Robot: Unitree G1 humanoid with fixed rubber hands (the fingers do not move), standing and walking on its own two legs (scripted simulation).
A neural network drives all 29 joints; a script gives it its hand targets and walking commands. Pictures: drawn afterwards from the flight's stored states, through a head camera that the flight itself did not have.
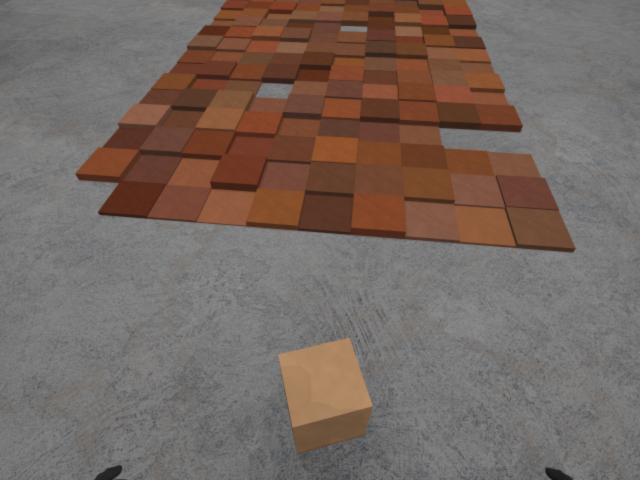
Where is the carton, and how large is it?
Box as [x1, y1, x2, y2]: [278, 338, 372, 453]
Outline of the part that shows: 349,338 278,354 297,453 364,435 372,405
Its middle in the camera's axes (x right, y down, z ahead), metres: +0.02 +0.45 +1.12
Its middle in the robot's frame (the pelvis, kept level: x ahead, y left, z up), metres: +0.48 +0.01 -0.66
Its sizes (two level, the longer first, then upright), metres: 0.210 0.200 0.250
